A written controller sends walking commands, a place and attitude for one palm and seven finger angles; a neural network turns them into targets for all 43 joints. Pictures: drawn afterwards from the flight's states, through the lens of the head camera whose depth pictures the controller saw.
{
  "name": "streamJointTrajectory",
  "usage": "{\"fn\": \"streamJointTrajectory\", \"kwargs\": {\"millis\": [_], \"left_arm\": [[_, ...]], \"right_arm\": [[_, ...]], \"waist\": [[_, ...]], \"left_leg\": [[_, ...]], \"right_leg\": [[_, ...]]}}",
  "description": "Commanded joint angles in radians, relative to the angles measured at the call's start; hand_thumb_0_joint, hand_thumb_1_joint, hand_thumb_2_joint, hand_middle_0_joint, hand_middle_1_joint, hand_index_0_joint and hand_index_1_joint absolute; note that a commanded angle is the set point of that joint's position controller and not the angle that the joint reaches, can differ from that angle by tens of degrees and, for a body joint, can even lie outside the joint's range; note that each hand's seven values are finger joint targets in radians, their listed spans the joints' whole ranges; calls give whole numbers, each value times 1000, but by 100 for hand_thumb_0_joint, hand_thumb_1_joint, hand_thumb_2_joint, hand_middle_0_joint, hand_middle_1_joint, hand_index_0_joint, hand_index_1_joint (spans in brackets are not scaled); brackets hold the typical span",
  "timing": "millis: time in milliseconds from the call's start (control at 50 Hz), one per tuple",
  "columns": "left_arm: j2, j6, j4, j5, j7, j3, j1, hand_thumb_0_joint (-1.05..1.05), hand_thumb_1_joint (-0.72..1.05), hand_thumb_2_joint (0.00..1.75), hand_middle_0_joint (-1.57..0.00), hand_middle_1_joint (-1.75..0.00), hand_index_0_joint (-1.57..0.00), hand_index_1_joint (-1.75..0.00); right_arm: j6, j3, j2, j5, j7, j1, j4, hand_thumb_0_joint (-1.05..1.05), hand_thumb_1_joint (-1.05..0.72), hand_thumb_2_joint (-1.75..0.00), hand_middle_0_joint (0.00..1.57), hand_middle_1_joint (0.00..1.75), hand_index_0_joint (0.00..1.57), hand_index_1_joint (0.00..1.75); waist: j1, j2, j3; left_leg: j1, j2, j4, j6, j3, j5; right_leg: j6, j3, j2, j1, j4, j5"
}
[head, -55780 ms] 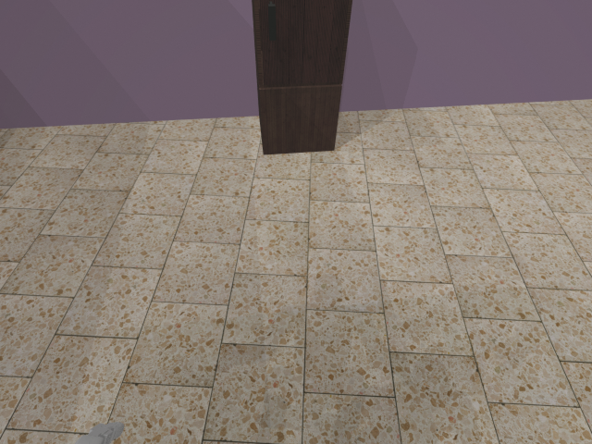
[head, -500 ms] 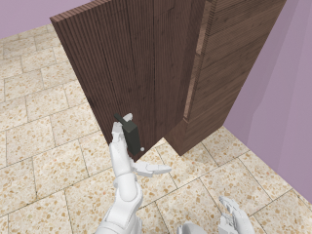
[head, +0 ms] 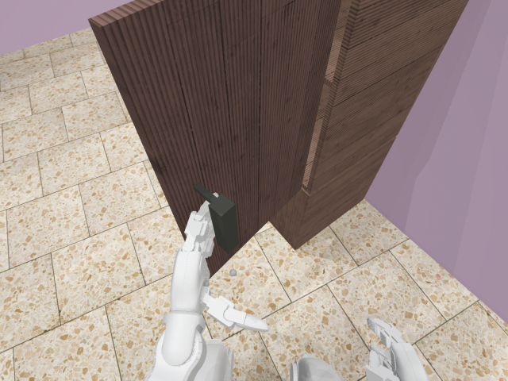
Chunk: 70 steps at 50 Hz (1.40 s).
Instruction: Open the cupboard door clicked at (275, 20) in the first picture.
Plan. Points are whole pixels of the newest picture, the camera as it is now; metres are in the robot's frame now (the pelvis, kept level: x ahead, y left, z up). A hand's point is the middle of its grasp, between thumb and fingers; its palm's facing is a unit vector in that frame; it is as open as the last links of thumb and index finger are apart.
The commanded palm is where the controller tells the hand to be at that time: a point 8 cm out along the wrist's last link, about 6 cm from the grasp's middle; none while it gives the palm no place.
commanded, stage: slide the hand sideways off the handle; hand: left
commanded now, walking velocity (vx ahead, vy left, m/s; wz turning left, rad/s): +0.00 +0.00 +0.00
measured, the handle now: (215, 217) +0.36 +0.08 +0.04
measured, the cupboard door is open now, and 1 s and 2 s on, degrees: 100 100 100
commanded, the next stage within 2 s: draw the hand back to the body in 0.68 s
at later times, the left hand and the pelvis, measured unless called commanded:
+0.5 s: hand (201, 305) +0.23 +0.09 +0.04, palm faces +0.03 -1.00 +0.00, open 16.3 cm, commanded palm +0.19 +0.14 +0.04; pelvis +0.01 -0.01 -0.01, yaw +1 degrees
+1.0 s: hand (164, 311) +0.21 +0.12 +0.09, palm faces +0.02 -1.00 -0.06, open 16.3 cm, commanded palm +0.17 +0.18 +0.09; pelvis +0.00 -0.02 +0.00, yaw +1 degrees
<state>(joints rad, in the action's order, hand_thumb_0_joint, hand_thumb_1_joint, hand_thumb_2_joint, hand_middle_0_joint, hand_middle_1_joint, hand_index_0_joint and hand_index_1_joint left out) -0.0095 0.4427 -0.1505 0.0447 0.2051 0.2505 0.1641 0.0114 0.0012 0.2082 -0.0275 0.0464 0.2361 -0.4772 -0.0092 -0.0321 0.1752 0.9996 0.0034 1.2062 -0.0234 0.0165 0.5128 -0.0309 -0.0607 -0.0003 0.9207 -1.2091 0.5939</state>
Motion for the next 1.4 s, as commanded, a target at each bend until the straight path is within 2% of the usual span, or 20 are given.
{"fn": "streamJointTrajectory", "kwargs": {"millis": [0,180,240,300,400,480,560,620,760,780,820,860,1000,1160,1220,1260,1280,1320,1340,1380], "left_arm": [[18,64,264,2,-11,-6,-64,0,-50,30,-15,-30,-15,-30],[9,78,377,-38,-62,15,73,0,-50,30,-15,-30,-15,-30],[35,75,375,-41,-85,-5,166,0,-50,30,-15,-30,-15,-30],[69,66,388,-43,-103,-36,198,0,-50,30,-15,-30,-15,-30],[102,84,466,-76,-122,-90,276,0,-50,30,-15,-30,-15,-30],[95,110,497,-98,-151,-73,306,0,-50,30,-15,-30,-15,-30],[137,115,474,-121,-196,-129,375,0,-50,30,-15,-30,-15,-30],[168,105,474,-141,-229,-173,398,0,-50,30,-15,-30,-15,-30],[168,119,521,-185,-254,-182,325,0,-50,30,-15,-30,-15,-30],[198,122,563,-188,-254,-206,314,0,-50,30,-15,-30,-15,-30],[245,110,632,-190,-250,-240,348,0,-50,30,-15,-30,-15,-30],[259,72,651,-197,-248,-256,379,0,-50,30,-15,-30,-15,-30],[249,-91,569,-234,-267,-295,402,0,-50,30,-15,-30,-15,-30],[321,-53,677,-284,-309,-378,389,0,-50,30,-15,-30,-15,-30],[325,-56,711,-295,-323,-388,429,0,-40,34,-15,-30,-15,-30],[317,-77,712,-306,-336,-385,445,0,-32,37,-16,-30,-16,-30],[500,-161,754,-146,-225,-425,480,0,-29,39,-16,-30,-16,-30],[388,-245,773,-130,-158,-366,507,0,-22,42,-16,-30,-16,-30],[371,-275,748,-117,-143,-356,522,0,-18,43,-16,-30,-16,-30],[401,-304,771,-102,-114,-378,481,0,-12,47,-16,-30,-16,-30]], "right_arm": [[-41,-39,104,0,-21,-51,170,0,-90,-90,20,30,20,30],[-58,-32,96,6,-33,-55,187,0,-90,-90,20,30,20,30],[-60,-33,97,6,-34,-48,194,0,-90,-90,20,30,20,30],[-58,-32,97,7,-39,-48,203,0,-90,-90,20,30,20,30],[-67,-35,92,9,-45,-51,213,0,-90,-90,20,30,20,30],[-80,-34,93,11,-48,-50,212,0,-90,-90,20,30,20,30],[-89,-39,96,13,-58,-54,205,0,-90,-90,20,30,20,30],[-90,-43,96,17,-67,-64,207,0,-90,-90,20,30,20,30],[-119,-40,100,20,-85,-64,199,0,-90,-90,20,30,20,30],[-120,-43,103,22,-86,-60,203,0,-90,-90,20,30,20,30],[-117,-45,103,25,-92,-57,217,0,-90,-90,20,30,20,30],[-108,-42,100,35,-95,-46,226,0,-90,-90,20,30,20,30],[-89,-29,113,57,-119,-53,237,0,-90,-90,20,30,20,30],[-131,-19,116,59,-129,-32,226,0,-90,-90,20,30,20,30],[-142,-19,114,65,-124,-35,223,0,-90,-90,20,30,20,30],[-148,-20,115,71,-122,-34,221,0,-90,-90,20,30,20,30],[-121,-28,126,62,-151,-35,228,0,-90,-90,20,30,20,30],[-110,-16,106,58,-165,-32,238,0,-90,-90,20,30,20,30],[-99,-15,102,57,-167,-28,227,0,-90,-90,20,30,20,30],[-91,-7,110,58,-170,-33,221,0,-90,-90,20,30,20,30]], "waist": [[-2,83,250],[-12,50,258],[-8,77,237],[0,64,223],[17,50,267],[-3,46,246],[-1,77,224],[13,65,223],[-7,56,222],[1,35,237],[24,-3,284],[27,-11,268],[-2,98,88],[12,14,93],[25,-58,107],[22,-57,89],[74,-68,125],[38,-21,55],[35,-30,23],[32,-24,3]], "left_leg": [[-246,-9,-156,4,-62,-197],[-262,-10,-139,5,-68,-243],[-240,-11,-132,4,-68,-251],[-214,-14,-128,4,-67,-245],[-215,-16,-110,5,-61,-281],[-198,-18,-94,2,-59,-263],[-141,-19,-76,2,-57,-216],[-121,-20,-68,4,-51,-203],[-98,-16,-39,2,-57,-157],[-118,-15,-50,1,-56,-158],[-171,-16,-80,-1,-51,-187],[-208,-17,-118,-3,-48,-194],[-220,-16,-211,-5,-54,-114],[-351,-14,-285,-3,-57,-186],[-410,-14,-319,-2,-56,-243],[-440,-10,-341,0,-61,-262],[-485,7,-398,-4,-46,-293],[-504,6,-422,-8,-46,-301],[-515,11,-433,-9,-43,-307],[-552,14,-460,-10,-49,-324]], "right_leg": [[-12,27,13,-97,188,-280],[-6,18,15,-94,170,-333],[-5,20,17,-99,166,-356],[-8,25,17,-107,160,-353],[-7,29,19,-136,145,-398],[3,34,16,-116,146,-407],[11,54,12,-121,153,-392],[12,69,8,-130,157,-376],[17,84,7,-92,166,-294],[14,83,9,-95,172,-278],[9,85,11,-141,187,-291],[10,78,16,-176,217,-299],[29,75,14,-220,365,-162],[23,51,21,-292,392,-270],[15,21,30,-321,385,-332],[16,7,34,-328,394,-356],[3,68,-3,-370,456,-377],[12,45,-5,-374,486,-381],[14,38,-4,-385,495,-383],[13,28,-1,-406,520,-382]]}}
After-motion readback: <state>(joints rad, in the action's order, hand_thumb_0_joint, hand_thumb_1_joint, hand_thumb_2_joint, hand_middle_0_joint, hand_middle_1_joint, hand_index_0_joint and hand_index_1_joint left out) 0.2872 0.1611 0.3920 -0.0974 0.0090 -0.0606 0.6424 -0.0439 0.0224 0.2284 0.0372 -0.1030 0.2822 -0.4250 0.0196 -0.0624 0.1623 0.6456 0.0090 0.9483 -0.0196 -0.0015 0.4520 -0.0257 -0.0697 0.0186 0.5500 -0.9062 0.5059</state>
